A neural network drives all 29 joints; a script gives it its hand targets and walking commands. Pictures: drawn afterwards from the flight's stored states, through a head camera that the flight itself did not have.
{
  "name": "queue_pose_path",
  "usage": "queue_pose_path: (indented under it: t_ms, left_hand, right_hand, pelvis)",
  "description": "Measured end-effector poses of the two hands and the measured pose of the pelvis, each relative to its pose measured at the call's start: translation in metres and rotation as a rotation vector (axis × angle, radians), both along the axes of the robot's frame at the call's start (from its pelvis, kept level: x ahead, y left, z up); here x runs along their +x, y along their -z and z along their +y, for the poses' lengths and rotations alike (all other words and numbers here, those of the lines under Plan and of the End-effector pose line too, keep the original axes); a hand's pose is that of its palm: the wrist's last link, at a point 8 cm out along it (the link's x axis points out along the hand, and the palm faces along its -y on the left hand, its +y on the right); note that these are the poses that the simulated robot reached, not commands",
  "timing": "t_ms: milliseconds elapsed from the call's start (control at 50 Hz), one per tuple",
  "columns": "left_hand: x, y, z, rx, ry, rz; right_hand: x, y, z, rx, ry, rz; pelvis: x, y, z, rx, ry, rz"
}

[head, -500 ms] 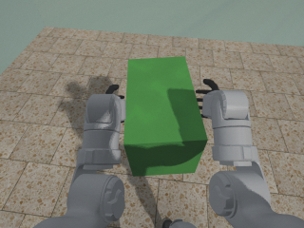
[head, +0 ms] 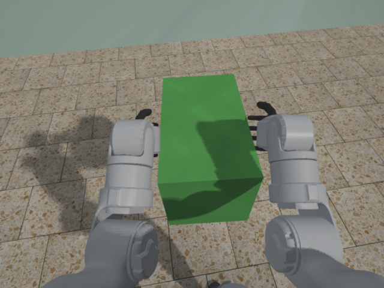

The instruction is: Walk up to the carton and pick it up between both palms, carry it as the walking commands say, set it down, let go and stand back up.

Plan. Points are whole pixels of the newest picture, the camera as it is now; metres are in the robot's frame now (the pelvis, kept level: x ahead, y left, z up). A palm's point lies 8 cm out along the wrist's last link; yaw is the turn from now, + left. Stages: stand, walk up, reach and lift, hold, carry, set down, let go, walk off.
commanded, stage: carry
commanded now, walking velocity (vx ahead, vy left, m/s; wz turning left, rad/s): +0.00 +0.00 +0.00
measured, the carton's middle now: (203, 145) +0.43 -0.03 +0.02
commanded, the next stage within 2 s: hold in 1.54 s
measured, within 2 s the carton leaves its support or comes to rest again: neither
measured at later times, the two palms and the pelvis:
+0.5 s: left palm (154, 153) +0.33 +0.07 +0.15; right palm (307, 154) +0.31 -0.18 +0.15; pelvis -0.04 -0.02 +0.01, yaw -5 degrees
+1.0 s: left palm (135, 151) +0.34 +0.10 +0.13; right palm (281, 145) +0.33 -0.15 +0.15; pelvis -0.02 -0.01 +0.00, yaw -4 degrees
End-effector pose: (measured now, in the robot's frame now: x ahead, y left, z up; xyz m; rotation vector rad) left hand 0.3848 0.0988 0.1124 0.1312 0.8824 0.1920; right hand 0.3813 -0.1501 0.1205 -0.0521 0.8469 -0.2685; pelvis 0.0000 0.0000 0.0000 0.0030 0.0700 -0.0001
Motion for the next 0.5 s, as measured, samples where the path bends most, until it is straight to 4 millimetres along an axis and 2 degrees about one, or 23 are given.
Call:
queue_pose_path:
  t_ms: [80, 160, 320, 500]
  left_hand:
    - [-0.013, 0.007, -0.013, -0.039, 0.048, -0.015]
    - [-0.028, 0.007, -0.015, -0.065, 0.058, -0.006]
    - [-0.047, -0.014, -0.020, -0.029, 0.025, -0.020]
    - [-0.059, -0.034, -0.033, 0.012, 0.078, -0.018]
  right_hand:
    - [-0.024, -0.005, -0.012, -0.028, 0.059, -0.015]
    - [-0.043, -0.009, -0.013, -0.041, 0.084, -0.008]
    - [-0.058, -0.017, -0.020, -0.034, 0.021, -0.019]
    - [-0.076, -0.033, -0.032, -0.034, 0.027, -0.016]
  pelvis:
    - [-0.016, 0.004, 0.004, 0.006, 0.032, -0.006]
    - [-0.025, 0.000, 0.002, 0.008, 0.076, -0.018]
    - [-0.036, -0.001, -0.019, 0.008, 0.089, -0.042]
    - [-0.041, -0.007, -0.020, 0.010, 0.082, -0.051]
